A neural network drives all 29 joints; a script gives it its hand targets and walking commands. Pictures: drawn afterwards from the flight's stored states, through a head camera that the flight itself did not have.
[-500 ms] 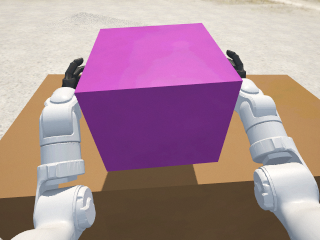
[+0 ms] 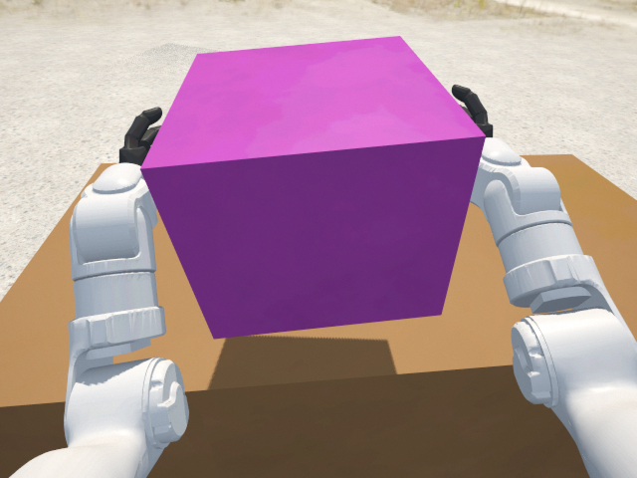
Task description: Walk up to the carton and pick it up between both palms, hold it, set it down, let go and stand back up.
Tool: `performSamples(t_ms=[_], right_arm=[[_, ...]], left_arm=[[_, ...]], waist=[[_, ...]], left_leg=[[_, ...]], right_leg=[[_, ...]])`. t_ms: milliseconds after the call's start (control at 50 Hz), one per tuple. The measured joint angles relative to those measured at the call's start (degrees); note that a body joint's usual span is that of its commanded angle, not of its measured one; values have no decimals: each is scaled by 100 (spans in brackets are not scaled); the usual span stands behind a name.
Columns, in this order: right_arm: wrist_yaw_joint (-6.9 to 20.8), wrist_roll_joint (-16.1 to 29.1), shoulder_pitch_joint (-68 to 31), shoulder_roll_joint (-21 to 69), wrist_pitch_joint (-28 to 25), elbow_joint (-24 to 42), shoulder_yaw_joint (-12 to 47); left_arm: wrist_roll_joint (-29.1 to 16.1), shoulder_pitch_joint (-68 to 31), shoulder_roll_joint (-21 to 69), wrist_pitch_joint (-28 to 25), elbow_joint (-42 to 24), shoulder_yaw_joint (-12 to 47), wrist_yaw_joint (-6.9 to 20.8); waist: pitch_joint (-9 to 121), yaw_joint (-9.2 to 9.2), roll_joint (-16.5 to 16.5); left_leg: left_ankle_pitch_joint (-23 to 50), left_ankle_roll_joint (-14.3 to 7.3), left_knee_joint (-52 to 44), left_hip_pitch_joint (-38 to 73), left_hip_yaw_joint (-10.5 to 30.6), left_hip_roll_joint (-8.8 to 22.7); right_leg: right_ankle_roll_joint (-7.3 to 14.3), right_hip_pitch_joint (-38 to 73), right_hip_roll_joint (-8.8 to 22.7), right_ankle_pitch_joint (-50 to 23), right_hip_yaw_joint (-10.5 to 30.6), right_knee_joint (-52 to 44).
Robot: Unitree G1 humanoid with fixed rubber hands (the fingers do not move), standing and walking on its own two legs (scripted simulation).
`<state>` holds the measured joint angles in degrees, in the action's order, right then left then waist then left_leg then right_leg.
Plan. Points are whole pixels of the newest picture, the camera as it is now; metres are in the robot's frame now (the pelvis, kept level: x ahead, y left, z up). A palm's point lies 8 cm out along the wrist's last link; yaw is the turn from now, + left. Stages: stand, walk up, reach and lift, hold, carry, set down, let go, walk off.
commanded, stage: reach and lift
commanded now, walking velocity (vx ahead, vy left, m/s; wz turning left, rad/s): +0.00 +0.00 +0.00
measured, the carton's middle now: (312, 177) +0.42 +0.00 +0.22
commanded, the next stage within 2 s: hold in 0.18 s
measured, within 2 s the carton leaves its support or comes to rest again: neither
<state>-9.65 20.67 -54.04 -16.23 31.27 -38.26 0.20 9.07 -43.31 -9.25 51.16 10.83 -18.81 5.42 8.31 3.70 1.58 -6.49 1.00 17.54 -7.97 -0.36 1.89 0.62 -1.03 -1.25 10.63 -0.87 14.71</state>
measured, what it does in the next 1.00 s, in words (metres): stands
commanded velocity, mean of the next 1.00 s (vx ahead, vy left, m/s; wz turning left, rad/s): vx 0.00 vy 0.00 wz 0.00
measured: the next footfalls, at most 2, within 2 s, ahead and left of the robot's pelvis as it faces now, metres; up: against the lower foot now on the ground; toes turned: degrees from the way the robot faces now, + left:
none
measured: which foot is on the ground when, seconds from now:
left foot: down 0.00-1.00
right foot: down 0.00-1.00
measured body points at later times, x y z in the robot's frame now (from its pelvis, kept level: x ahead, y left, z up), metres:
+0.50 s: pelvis +0.00 +0.00 +0.00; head -0.09 +0.02 +0.44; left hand +0.38 +0.19 +0.28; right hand +0.39 -0.19 +0.31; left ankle +0.04 +0.13 -0.75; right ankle -0.03 -0.11 -0.75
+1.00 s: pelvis +0.00 +0.00 +0.00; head -0.09 +0.01 +0.44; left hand +0.37 +0.19 +0.28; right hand +0.39 -0.19 +0.31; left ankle +0.04 +0.13 -0.75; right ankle -0.03 -0.11 -0.75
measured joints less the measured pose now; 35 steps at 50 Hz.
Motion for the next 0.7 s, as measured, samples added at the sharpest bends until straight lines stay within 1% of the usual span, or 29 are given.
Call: performSamples(t_ms=[220, 260, 300, 380, 420, 500, 700], right_arm=[[-25, 145, -310, -139, 181, -271, 109], [-14, 54, -429, -126, 231, -469, 79], [-3, 2, -513, -114, 272, -607, 76], [0, 128, -521, -203, 273, -518, 160], [-3, 152, -574, -230, 292, -556, 187], [-3, 178, -672, -269, 368, -682, 232], [-37, 304, -653, -323, 432, -636, 346]], left_arm=[[-45, -258, -87, 114, 274, 40, -8], [15, -399, -80, 43, 594, -38, 57], [21, -467, -104, 36, 752, -55, 83], [-173, -445, -207, 86, 600, 150, -51], [-186, -490, -204, 96, 638, 141, -80], [-155, -545, -168, 131, 745, 89, -69], [-129, -476, -133, 180, 649, 79, -57]], waist=[[178, -23, -36], [182, -68, -40], [220, -89, -43], [315, -86, -63], [318, -84, -65], [320, -73, -60], [346, -67, -76]], left_leg=[[16, 10, 16, -102, -3, 24], [23, 2, -6, -81, -24, 31], [39, 1, -29, -109, -36, 36], [24, 23, 33, -243, -11, 50], [16, 21, 40, -244, -11, 54], [14, 17, 28, -222, -19, 58], [-39, 24, 81, -208, -30, 67]], right_leg=[[15, -99, -24, -28, 8, 0], [14, -91, -29, -41, 30, -17], [20, -128, -33, -56, 43, -27], [23, -223, -49, -69, 22, -32], [23, -216, -53, -74, 23, -45], [27, -191, -57, -82, 32, -72], [25, -166, -64, -53, 47, -54]])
